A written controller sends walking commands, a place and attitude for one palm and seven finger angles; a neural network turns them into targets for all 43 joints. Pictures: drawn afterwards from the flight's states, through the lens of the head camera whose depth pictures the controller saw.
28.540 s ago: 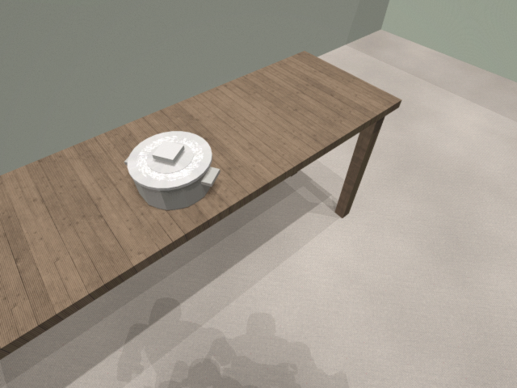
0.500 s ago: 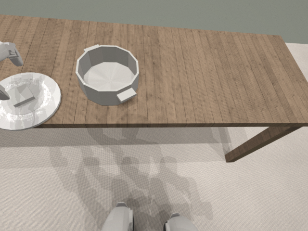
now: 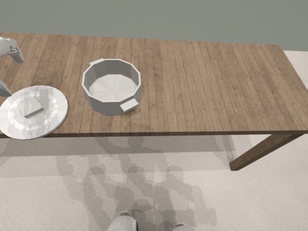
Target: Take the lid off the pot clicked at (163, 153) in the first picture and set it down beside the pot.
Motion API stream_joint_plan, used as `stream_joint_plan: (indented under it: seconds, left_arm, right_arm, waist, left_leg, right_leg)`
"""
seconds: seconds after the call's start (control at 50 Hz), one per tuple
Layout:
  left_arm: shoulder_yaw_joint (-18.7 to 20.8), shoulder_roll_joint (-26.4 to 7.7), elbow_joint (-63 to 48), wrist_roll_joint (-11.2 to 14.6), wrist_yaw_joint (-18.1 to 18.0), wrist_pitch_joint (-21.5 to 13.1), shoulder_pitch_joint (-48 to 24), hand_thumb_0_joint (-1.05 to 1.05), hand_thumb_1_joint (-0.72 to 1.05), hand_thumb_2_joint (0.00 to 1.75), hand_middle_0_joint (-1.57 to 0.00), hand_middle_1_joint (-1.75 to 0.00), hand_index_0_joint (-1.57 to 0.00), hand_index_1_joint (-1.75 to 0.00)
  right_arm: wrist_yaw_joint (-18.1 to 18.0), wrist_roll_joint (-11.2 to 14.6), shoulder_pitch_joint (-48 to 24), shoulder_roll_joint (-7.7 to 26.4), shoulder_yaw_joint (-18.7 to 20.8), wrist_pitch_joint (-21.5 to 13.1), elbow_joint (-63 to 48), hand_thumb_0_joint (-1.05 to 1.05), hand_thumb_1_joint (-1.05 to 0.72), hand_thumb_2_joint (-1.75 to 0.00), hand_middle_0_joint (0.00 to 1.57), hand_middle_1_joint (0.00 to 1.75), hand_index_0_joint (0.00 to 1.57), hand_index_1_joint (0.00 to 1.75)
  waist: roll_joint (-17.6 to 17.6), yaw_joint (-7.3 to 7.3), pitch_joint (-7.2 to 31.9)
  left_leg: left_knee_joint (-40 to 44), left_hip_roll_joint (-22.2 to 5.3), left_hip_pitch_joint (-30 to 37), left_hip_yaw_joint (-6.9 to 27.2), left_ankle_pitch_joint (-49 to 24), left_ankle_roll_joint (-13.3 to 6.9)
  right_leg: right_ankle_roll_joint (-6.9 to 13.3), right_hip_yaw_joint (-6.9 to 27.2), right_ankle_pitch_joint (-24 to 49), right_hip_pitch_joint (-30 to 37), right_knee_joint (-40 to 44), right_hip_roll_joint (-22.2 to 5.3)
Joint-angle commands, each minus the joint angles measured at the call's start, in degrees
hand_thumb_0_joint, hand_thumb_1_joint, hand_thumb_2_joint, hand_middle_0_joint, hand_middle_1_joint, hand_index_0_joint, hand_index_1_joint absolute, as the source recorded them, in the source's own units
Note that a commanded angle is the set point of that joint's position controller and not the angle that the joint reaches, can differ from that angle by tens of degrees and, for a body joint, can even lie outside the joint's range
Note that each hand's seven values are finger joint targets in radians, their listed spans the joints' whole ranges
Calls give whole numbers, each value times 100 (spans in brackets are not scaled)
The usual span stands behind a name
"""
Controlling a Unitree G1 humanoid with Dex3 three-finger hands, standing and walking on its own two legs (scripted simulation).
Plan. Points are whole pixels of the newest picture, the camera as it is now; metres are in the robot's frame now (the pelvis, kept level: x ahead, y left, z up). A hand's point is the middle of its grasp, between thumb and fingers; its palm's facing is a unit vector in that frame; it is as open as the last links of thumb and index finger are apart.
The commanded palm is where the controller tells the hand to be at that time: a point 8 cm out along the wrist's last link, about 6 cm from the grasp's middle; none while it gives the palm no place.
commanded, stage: raise the empty hand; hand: left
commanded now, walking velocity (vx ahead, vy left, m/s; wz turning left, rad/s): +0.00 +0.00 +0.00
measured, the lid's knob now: (31, 106) +0.48 +0.36 -0.05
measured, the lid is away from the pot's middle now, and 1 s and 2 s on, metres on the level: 0.25 0.25 0.25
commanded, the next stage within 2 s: draw the hand back to the body in 0.06 s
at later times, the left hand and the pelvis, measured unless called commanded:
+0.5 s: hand out of the picture +0.43 +0.35 +0.11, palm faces -0.38 -0.11 -0.92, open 11.0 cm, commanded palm +0.43 +0.33 +0.18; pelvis +0.00 +0.00 +0.01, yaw +1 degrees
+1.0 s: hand (21, 67) +0.42 +0.27 +0.17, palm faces +0.42 -0.87 -0.26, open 10.6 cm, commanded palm +0.36 +0.31 +0.19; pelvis +0.02 -0.04 +0.04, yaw -1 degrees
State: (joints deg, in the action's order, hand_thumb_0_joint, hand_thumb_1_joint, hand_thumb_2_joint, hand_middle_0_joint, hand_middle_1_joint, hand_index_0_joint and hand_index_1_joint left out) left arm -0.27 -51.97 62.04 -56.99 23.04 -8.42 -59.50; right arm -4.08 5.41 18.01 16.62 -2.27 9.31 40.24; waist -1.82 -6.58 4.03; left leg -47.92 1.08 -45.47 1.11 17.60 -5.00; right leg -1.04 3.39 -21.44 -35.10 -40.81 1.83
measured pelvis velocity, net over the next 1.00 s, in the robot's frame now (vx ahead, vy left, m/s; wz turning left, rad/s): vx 0.02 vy -0.04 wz -0.01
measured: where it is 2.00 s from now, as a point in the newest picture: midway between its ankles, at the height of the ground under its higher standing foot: outside the picture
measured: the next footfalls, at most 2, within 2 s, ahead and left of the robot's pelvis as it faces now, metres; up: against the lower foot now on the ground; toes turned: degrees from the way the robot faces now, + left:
none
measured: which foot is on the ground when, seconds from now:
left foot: down 0.00-1.00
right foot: down 0.00-1.00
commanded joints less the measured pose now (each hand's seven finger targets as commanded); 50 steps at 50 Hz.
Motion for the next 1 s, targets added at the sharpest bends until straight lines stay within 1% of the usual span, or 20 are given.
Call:
stream_joint_plan:
  seconds: [0.0, 0.02, 0.06, 0.16, 0.24, 0.3, 0.36, 0.44, 0.5, 0.56, 0.62, 0.64, 0.66, 0.68, 0.7, 0.74, 0.8, 0.86, 0.94, 0.98]
  left_arm:
    - [331, -1551, -601, 122, -136, 31, -2248, 0, 5, 52, -31, -94, -31, -94]
    - [340, -1607, -602, 132, -132, 43, -2289, 0, 5, 52, -31, -94, -31, -94]
    - [86, -1408, -870, 107, -125, 27, -2598, 0, 5, 52, -31, -94, -31, -94]
    - [439, -1715, -1280, 126, -155, -115, -2584, 0, 5, 52, -31, -94, -31, -94]
    - [654, -1784, -1524, 144, -200, -152, -2142, 0, 5, 52, -31, -94, -31, -94]
    - [657, -1700, -1433, 169, -232, -54, -1955, 0, 5, 52, -31, -94, -31, -94]
    - [594, -1513, -1911, 240, -230, -63, -1856, 0, 5, 52, -31, -94, -31, -94]
    - [698, -1447, -2083, 355, -237, -59, -1435, 0, 5, 52, -31, -94, -31, -94]
    - [558, -1278, -1887, 387, -290, 42, -1366, 0, 5, 52, -31, -94, -31, -94]
    - [646, -1302, -2746, 386, -346, -35, -1348, 0, 5, 52, -31, -94, -31, -94]
    - [873, -1296, -2499, 513, -397, 26, -743, 0, 5, 52, -31, -94, -31, -94]
    - [1330, 254, -2771, 3818, -1132, -179, -1222, 0, 5, 52, -31, -94, -31, -94]
    - [950, 646, -2140, 4243, -1535, -95, -485, 0, 5, 52, -31, -94, -31, -94]
    - [1242, 625, -2167, 4779, -1822, -69, -411, 0, 5, 52, -31, -94, -31, -94]
    - [1382, 484, -2307, 5053, -2044, -67, -584, 0, 5, 52, -31, -94, -31, -94]
    - [1830, 56, -3155, 5322, -2375, -170, -1062, 0, 5, 52, -31, -94, -31, -94]
    - [2369, 17, -3371, 5524, -2675, -103, 0, 0, 11, 55, -30, -89, -30, -89]
    - [2313, 479, -3356, 5766, -2761, 24, 834, 0, 18, 57, -29, -84, -29, -84]
    - [2478, 406, -4529, 5839, -2830, -6, 878, 0, 26, 61, -28, -78, -28, -78]
    - [2583, 501, -4301, 5893, -2864, 119, 1537, 0, 31, 63, -27, -75, -27, -75]
  right_arm:
    - [-84, 20, 613, 1190, 388, -62, -303, 0, -90, -90, 20, 30, 20, 30]
    - [-91, 35, 597, 1210, 379, -41, -318, 0, -90, -90, 20, 30, 20, 30]
    - [-86, 12, 577, 1220, 387, -51, -272, 0, -90, -90, 20, 30, 20, 30]
    - [-97, -16, 577, 1192, 437, -65, -308, 0, -90, -90, 20, 30, 20, 30]
    - [-40, -14, 462, 1133, 437, -57, -469, 0, -90, -90, 20, 30, 20, 30]
    - [10, -9, 405, 1139, 474, 6, -483, 0, -90, -90, 20, 30, 20, 30]
    - [39, -34, 260, 1080, 500, 9, -557, 0, -90, -90, 20, 30, 20, 30]
    - [57, -23, 104, 1043, 485, 29, -689, 0, -90, -90, 20, 30, 20, 30]
    - [54, -9, 12, 1052, 483, 70, -649, 0, -90, -90, 20, 30, 20, 30]
    - [67, -63, -185, 950, 491, 29, -781, 0, -90, -90, 20, 30, 20, 30]
    - [89, -64, -287, 935, 480, 94, -808, 0, -90, -90, 20, 30, 20, 30]
    - [6, 10, 21, 568, 375, -266, -1299, 0, -90, -90, 20, 30, 20, 30]
    - [-47, -49, -153, 695, 231, -343, -1040, 0, -90, -90, 20, 30, 20, 30]
    - [-105, -65, -217, 769, 231, -425, -1039, 0, -90, -90, 20, 30, 20, 30]
    - [-149, -72, -299, 811, 196, -512, -981, 0, -90, -90, 20, 30, 20, 30]
    - [-172, -120, -429, 867, 167, -760, -940, 0, -90, -90, 20, 30, 20, 30]
    - [-109, -206, -443, 811, 172, -1002, -877, 0, -90, -90, 20, 30, 20, 30]
    - [-41, -238, -545, 773, 180, -1100, -832, 0, -90, -90, 20, 30, 20, 30]
    - [5, -278, -721, 744, 207, -1317, -896, 0, -90, -90, 20, 30, 20, 30]
    - [9, -285, -666, 777, 253, -1343, -813, 0, -90, -90, 20, 30, 20, 30]
  waist:
    - [-565, -57, 2087]
    - [-414, -62, 1981]
    - [-787, -72, 2132]
    - [-1008, 28, 2631]
    - [-1055, 204, 2642]
    - [-806, 154, 2431]
    - [-1145, 207, 2528]
    - [-854, 271, 2414]
    - [-556, 210, 1889]
    - [-1107, 326, 2414]
    - [-543, 350, 2061]
    - [-804, 193, 1512]
    - [-366, 229, 1152]
    - [74, 282, 1207]
    - [220, 293, 1274]
    - [-325, 368, 1717]
    - [-919, 533, 1734]
    - [-503, 534, 1228]
    - [-982, 600, 1446]
    - [-523, 624, 1308]
  left_leg:
    - [604, -157, 3533, 403, -1463, 299]
    - [665, -122, 3279, 375, -1186, 258]
    - [689, -161, 3540, 385, -1315, 293]
    - [608, -173, 4004, 433, -1921, 333]
    - [674, -126, 4032, 416, -2182, 375]
    - [765, -101, 3801, 364, -1724, 317]
    - [817, -132, 4230, 431, -2112, 383]
    - [938, -71, 4119, 406, -1988, 301]
    - [1144, -71, 3758, 411, -1077, 243]
    - [1129, -83, 4408, 511, -1787, 323]
    - [1260, -24, 3982, 431, -1457, 259]
    - [1823, -459, 4803, 828, -718, 597]
    - [2081, -635, 4770, 1101, 110, 568]
    - [2249, -597, 4458, 1016, 686, 442]
    - [2259, -520, 4254, 797, 757, 342]
    - [2208, -459, 4497, 633, 267, 390]
    - [2252, -479, 4687, 539, -651, 566]
    - [2335, -430, 4343, 257, -923, 517]
    - [2326, -405, 4678, 114, -1746, 551]
    - [2319, -392, 4609, 20, -1976, 510]
  right_leg:
    - [314, -624, 629, -1023, 559, 391]
    - [313, -596, 626, -906, 583, 370]
    - [330, -603, 584, -1024, 550, 363]
    - [328, -582, 784, -909, 543, 359]
    - [381, -617, 894, -725, 550, 365]
    - [353, -603, 792, -615, 653, 346]
    - [374, -629, 787, -628, 690, 340]
    - [383, -619, 873, -362, 800, 321]
    - [376, -621, 542, -347, 903, 293]
    - [401, -610, 690, -194, 884, 267]
    - [387, -614, 793, 116, 1007, 251]
    - [579, -585, 557, -311, 1229, 153]
    - [523, -530, 290, -176, 1212, 159]
    - [467, -405, 260, 61, 1333, 131]
    - [425, -291, 317, 373, 1493, 96]
    - [423, -226, 624, 757, 1606, 61]
    - [441, -283, 1120, 1282, 1734, 66]
    - [385, -297, 1435, 1665, 1880, 74]
    - [378, -286, 1899, 1996, 1931, 70]
    - [342, -321, 2064, 2133, 1949, 87]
